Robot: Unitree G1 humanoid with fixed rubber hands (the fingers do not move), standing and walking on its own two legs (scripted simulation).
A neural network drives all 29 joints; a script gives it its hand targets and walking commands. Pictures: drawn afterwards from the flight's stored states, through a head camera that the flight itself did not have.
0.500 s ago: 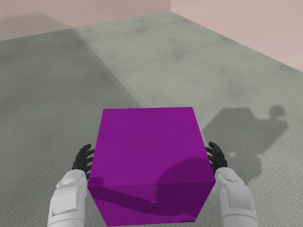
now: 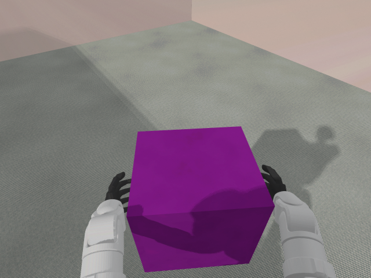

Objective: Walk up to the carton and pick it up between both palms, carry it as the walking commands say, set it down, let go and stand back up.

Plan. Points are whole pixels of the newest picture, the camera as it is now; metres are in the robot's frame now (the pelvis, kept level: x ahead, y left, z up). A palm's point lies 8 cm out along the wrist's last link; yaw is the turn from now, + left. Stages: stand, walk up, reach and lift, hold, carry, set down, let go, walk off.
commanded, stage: set down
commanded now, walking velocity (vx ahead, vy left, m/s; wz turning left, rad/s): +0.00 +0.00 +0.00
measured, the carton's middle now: (193, 198) +0.33 +0.02 -0.04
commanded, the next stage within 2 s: none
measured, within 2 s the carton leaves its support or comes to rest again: neither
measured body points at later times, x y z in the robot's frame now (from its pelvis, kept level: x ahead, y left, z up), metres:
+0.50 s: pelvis +0.02 -0.04 -0.01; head +0.07 -0.02 +0.44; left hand +0.28 +0.20 -0.06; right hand +0.34 -0.16 -0.05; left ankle +0.03 +0.10 -0.75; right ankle +0.00 -0.12 -0.75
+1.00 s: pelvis -0.04 -0.01 -0.07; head +0.14 +0.02 +0.34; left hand +0.32 +0.22 -0.15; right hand +0.37 -0.14 -0.14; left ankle +0.02 +0.10 -0.75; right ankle +0.00 -0.12 -0.75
